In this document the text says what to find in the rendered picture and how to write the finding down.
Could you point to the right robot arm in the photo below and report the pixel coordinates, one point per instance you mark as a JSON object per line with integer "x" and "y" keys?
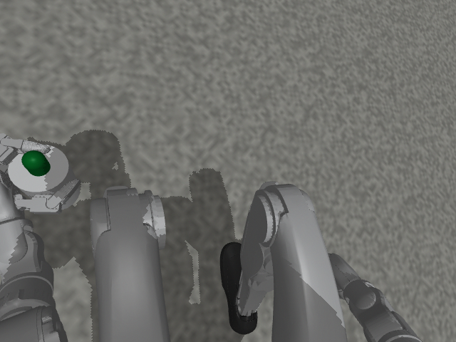
{"x": 378, "y": 318}

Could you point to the right robot foot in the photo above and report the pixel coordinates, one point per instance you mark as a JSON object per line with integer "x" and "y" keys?
{"x": 230, "y": 267}

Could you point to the left robot hand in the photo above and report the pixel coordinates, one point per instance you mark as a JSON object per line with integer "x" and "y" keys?
{"x": 12, "y": 204}

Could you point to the left robot arm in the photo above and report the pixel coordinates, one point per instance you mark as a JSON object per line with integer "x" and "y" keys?
{"x": 27, "y": 307}

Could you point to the right robot hand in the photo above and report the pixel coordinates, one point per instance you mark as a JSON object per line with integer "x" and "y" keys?
{"x": 343, "y": 273}

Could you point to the bottle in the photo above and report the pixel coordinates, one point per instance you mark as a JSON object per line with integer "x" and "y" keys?
{"x": 35, "y": 173}

